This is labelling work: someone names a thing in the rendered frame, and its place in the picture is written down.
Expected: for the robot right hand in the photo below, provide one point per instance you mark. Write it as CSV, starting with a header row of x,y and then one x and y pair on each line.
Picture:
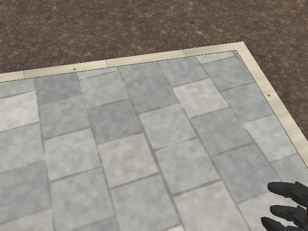
x,y
299,194

